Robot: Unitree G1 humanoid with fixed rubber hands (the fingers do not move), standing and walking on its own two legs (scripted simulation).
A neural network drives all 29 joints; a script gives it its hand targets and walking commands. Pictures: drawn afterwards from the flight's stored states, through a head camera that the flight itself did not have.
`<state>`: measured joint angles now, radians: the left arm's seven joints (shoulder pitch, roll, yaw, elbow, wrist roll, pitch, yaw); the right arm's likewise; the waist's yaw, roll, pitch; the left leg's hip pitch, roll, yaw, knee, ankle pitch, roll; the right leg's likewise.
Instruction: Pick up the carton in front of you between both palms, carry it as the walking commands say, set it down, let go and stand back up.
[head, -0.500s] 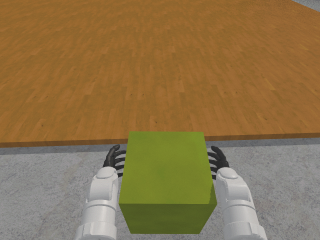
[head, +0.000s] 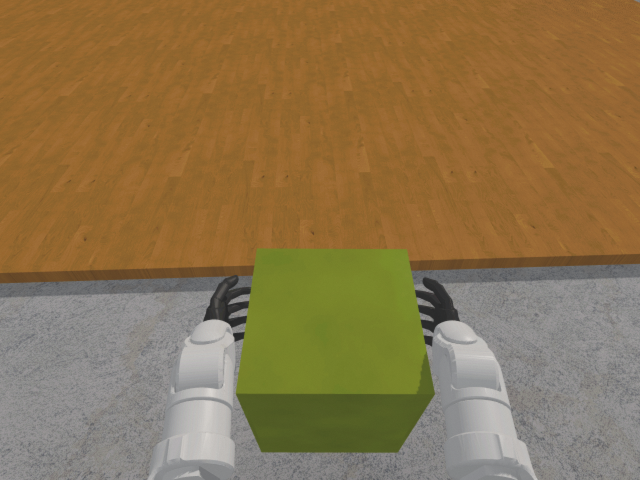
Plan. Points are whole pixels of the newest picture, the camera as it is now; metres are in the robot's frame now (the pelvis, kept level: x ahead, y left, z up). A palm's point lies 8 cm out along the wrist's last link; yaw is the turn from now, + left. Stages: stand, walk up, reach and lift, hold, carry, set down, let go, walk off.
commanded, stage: reach and lift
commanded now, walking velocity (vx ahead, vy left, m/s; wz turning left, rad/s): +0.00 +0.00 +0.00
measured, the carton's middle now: (330, 355) +0.30 +0.00 -0.04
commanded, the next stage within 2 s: hold in 0.42 s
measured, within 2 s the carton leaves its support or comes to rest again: neither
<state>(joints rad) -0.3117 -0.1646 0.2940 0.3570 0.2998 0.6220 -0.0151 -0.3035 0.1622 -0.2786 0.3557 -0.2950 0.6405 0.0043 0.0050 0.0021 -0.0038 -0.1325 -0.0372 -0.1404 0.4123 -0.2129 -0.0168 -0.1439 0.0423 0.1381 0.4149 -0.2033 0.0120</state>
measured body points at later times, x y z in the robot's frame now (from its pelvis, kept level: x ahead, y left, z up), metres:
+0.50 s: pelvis +0.01 +0.00 +0.00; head -0.03 +0.00 +0.45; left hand +0.31 +0.16 +0.04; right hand +0.31 -0.15 +0.04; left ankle +0.01 +0.13 -0.74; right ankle +0.02 -0.13 -0.74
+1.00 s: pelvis +0.00 +0.00 +0.00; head -0.05 +0.00 +0.45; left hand +0.30 +0.15 +0.05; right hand +0.30 -0.15 +0.05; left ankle +0.01 +0.13 -0.74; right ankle +0.02 -0.13 -0.74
